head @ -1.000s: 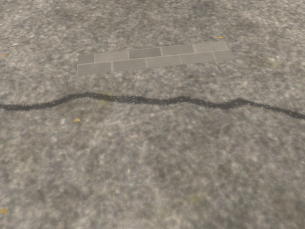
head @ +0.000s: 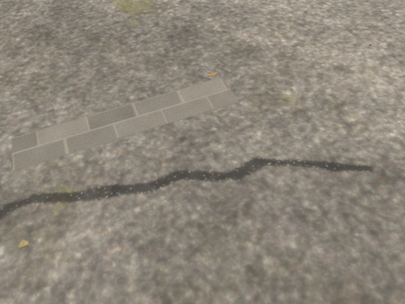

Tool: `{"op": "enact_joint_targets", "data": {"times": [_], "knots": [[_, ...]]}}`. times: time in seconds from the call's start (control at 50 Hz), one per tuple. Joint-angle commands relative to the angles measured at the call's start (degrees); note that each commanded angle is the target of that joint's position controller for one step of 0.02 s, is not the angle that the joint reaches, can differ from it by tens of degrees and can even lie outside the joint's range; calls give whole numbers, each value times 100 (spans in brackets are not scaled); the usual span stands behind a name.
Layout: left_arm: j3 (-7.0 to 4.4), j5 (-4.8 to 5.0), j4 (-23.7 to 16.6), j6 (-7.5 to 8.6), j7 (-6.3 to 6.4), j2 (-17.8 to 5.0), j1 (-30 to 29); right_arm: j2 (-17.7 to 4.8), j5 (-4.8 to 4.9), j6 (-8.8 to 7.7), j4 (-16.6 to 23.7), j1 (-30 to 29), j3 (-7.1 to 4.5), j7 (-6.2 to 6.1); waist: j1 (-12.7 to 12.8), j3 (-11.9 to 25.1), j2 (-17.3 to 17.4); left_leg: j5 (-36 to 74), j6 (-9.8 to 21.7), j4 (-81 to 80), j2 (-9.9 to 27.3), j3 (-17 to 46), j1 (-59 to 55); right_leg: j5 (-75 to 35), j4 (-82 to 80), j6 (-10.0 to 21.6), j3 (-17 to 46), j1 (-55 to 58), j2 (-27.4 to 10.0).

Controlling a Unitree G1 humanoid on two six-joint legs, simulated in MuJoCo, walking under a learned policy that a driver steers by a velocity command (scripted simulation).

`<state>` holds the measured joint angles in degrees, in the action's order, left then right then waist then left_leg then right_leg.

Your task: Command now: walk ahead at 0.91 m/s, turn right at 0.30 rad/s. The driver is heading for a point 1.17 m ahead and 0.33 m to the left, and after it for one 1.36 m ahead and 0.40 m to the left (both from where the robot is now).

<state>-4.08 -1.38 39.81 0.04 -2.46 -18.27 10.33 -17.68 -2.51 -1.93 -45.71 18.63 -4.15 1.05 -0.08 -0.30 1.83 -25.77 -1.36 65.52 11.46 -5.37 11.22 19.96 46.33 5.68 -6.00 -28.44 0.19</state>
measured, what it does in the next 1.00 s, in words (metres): walks ahead, turning left: left foot, then right foot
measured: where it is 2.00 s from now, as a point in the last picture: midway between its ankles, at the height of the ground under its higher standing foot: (155, 148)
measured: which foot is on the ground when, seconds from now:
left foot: up 0.00-0.38, down 0.40-0.80, up 0.82-1.00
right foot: down 0.00-0.40, up 0.42-0.78, down 0.80-1.00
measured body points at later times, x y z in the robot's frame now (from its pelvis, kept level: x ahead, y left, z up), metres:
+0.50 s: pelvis +0.39 -0.01 +0.01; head +0.43 -0.02 +0.45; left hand +0.48 +0.26 -0.09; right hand +0.50 -0.26 -0.13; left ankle +0.48 +0.01 -0.70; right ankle +0.27 -0.18 -0.55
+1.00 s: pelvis +0.60 -0.03 +0.02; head +0.63 +0.00 +0.47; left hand +0.55 +0.27 -0.07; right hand +0.92 -0.12 -0.06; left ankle +0.49 +0.04 -0.63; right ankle +0.76 -0.05 -0.70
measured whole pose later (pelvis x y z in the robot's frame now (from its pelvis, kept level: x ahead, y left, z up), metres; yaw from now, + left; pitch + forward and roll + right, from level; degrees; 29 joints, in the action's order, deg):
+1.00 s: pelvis +0.60 -0.03 +0.02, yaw +41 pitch +1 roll +0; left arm -2.1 -1.2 36.0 0.0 1.9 -14.3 8.1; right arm -18.3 0.7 3.4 -35.0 7.0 -3.1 -1.6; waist 1.5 -4.3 -0.1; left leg -28.5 -4.3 64.3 -4.3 6.1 28.1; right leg 3.4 26.1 0.2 5.3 -23.7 3.1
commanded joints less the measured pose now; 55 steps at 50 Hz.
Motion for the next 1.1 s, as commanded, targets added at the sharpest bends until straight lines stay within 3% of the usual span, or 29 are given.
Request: {"op": "enact_joint_targets", "data": {"times": [0.02, 0.08, 0.14, 0.24, 0.32, 0.36, 0.38, 0.4, 0.42, 0.44, 0.46, 0.48, 0.5, 0.56, 0.6, 0.68, 0.76, 0.78, 0.8, 0.82, 0.84, 0.86, 0.88, 0.9, 0.94, 0.98, 1.02, 1.06, 1.1], "knots": [[-294, -124, 116, 152, 184, -1128, 1513, -448, 91, -279, 858, -740, 69, 8, 508, 362, -477, 842, 338, 1745, -319, 534, 3851, 1066, -3148, 544, 3399, 3262, -1701], [-59, -17, 141, 465, 166, -493, 906, -285, 122, -16, 358, -136, 112, 155, -15, 19, -455, 1741, 331, 1143, -134, 926, 2894, 529, -3547, -73, 2200, 1971, -1242], [-28, -9, 371, 634, 139, -436, 1220, -176, 286, 129, 282, -579, 92, 239, 100, -658, -354, 2304, 368, 516, -549, 1201, 3398, -810, -3962, -477, 1048, 1937, -1052], [149, 15, 678, 735, 217, -86, 1563, -28, 235, 7, 398, -1442, 206, 310, 172, -785, -443, 3115, 641, -1136, -1009, 119, 3430, -4135, -4178, -700, -490, 2786, -700], [141, 37, 758, 722, 467, -446, 1316, -72, 169, 8, 351, -1137, 298, 319, -230, -377, -641, 3305, 899, -2528, -1578, -808, 1961, -8103, -3334, -818, -971, 3392, -827], [37, 22, 667, 596, 642, -759, 967, -452, 110, 45, -114, 473, 149, 267, -988, 411, -790, 3171, 997, -2794, -2027, -812, 310, -9169, -1293, -906, -884, 3391, -951], [-12, 8, 525, 530, 656, -866, 484, -721, 87, 61, -503, 1827, 2, 195, -1627, 835, -807, 3189, 1256, -2964, -1896, -321, -967, -8674, 422, -889, -703, 2743, -996], [-53, 194, 221, 493, 634, -1016, -245, -994, 615, 13, -495, 2378, -165, 131, -1967, 740, 229, 4650, 1482, -3896, -1035, 738, -1967, -3841, 3270, -1266, -554, 1650, 1], [264, -97, -196, 631, 439, 236, -446, -827, 346, -121, -543, 1889, 16, 105, -1052, 459, 1838, 6611, 1508, -3078, -979, 1807, -2557, 1605, 5357, -1217, 400, -562, 969], [372, 173, -461, 797, 330, 429, 844, -1038, -23, -287, -72, 1168, -18, 80, -168, 1840, 1377, 5875, 2782, -3672, 244, 4294, -3244, 1623, 6083, -1184, 1771, -1402, 939], [300, 200, -514, 910, 275, -195, 709, -1048, 89, -259, 410, 561, -171, 71, -222, 1837, -73, 3880, 2900, -4516, 325, 4815, -2792, 1174, 5370, -839, 1972, -1257, 645], [220, 237, -623, 927, 229, -355, 448, -854, 292, -265, 607, -90, -143, 54, 231, 694, -1014, 2643, 2766, -5016, 111, 4545, -1594, 822, 4632, -655, 1745, -1492, 424], [179, 141, -563, 850, 242, -381, 327, -617, 393, -273, 757, -578, -76, 59, 498, 160, -1499, 2435, 2471, -5279, -136, 4247, -543, 535, 4070, -659, 1671, -1194, 143], [99, -25, -800, 615, 349, -479, 67, -628, 402, -231, 945, -702, -104, -71, 517, -220, -1055, 4471, 2090, -5167, -959, 3000, 1136, 165, 2216, -1043, 1406, -224, -86], [195, -75, -1027, 526, 453, -86, -484, -773, 430, -64, 839, -403, -201, -245, 257, 99, -626, 5520, 1706, -4601, -1481, 2436, 1129, -399, 910, -1189, 1138, -58, 206], [197, 161, -1226, 374, 507, -21, -1117, -859, 590, 355, 863, -151, -336, -521, -132, 885, 224, 4405, 767, -3992, -1776, 2598, 507, -1663, -804, -1242, 1210, 291, 699], [11, 162, -1096, 493, 415, -344, -1114, -476, 415, 446, 1270, -630, -290, -499, -70, 723, 741, 2933, 646, -3380, -1641, 3378, 245, -2056, -2008, -1070, 1631, 737, 538], [-32, 135, -912, 547, 404, -355, -695, -380, 409, 437, 1411, -901, -245, -455, 159, 839, 643, 2460, 571, -2776, -1733, 3310, 302, -2679, -2596, -902, 1662, 1321, 282], [-30, 36, -775, 550, 421, -352, -264, -37, 352, 433, 1451, -714, -118, -397, 153, 1398, -57, 660, 376, -1473, -2062, 2723, 718, -3446, -2652, -433, 2209, 2577, -571], [8, -75, -945, 452, 443, -395, -261, 236, 238, 414, 1437, -244, -6, -391, -123, 1541, -1038, -1733, 159, -319, -2605, 2094, 1897, -5771, -2034, 211, 3331, 3622, -1553], [-77, -108, -834, 414, 439, -704, -199, -357, 357, 338, 1491, 718, -104, -223, -683, 2106, -2245, -1738, -94, 898, -2143, 1953, 2465, -4755, -2327, 1375, 5324, 3780, -2977], [-68, -29, -1068, 395, 473, -362, -597, -946, 382, 381, 1175, 400, -242, -206, -348, 1686, -1383, -1132, -316, 1394, -1745, 1729, 2522, -3517, -2418, 1373, 5029, 3248, -2425], [39, -6, -1104, 313, 489, -74, -670, -1126, 373, 472, 1175, -235, -281, -236, -114, 1260, -683, -598, -405, 1563, -1666, 1584, 2540, -2851, -2322, 989, 3931, 2745, -1836], [86, 16, -1108, 219, 475, -93, -665, -954, 353, 557, 1216, -516, -217, -290, -68, 1032, -350, -349, -427, 1402, -1648, 1457, 2382, -2503, -2424, 709, 3427, 2224, -1430], [21, 13, -936, 95, 462, -381, -653, -535, 314, 554, 1348, -692, -42, -284, -120, 588, -415, -98, -363, 460, -1587, 1143, 1938, -2282, -2694, 516, 2753, 1414, -962], [-22, 6, -825, 18, 439, -421, -551, -247, 315, 485, 1310, -614, 74, -269, -112, 769, -805, -286, -320, -479, -1605, 799, 1441, -2486, -2789, 532, 2362, 1414, -762], [-61, 71, -744, -18, 419, -461, -451, -218, 289, 459, 1255, -659, 121, -239, -22, 889, -1101, -263, -227, -1332, -1442, 780, 1090, -2120, -2856, 649, 2383, 1568, -868], [-114, 188, -629, -33, 371, -620, -149, -296, 287, 450, 1148, -423, 125, -173, -1, 1087, -1333, -125, -32, -2128, -1431, 565, 471, 369, -3213, 600, 2546, 1285, -932], [-169, 306, -570, -55, 374, -814, -88, -406, 269, 396, 883, 169, 76, -79, -314, 827, -1557, 407, 333, -3138, -1581, 129, -666, 1920, -3507, 286, 2467, 323, -871]]}}
Velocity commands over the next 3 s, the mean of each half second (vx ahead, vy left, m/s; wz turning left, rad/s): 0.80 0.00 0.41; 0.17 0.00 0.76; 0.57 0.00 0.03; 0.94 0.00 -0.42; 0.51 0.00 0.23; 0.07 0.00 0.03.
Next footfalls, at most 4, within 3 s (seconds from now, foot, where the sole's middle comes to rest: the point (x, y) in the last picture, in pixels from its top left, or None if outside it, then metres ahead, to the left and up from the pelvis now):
0.40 left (220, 289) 0.53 0.02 -0.74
0.80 right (227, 217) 0.79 -0.02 -0.74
1.14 left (205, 282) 0.55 0.06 -0.74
1.64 right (193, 172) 1.00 0.11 -0.74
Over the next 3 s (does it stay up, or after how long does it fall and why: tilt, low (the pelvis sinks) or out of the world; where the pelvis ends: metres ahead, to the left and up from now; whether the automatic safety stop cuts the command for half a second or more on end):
stays up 1.57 0.48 0.03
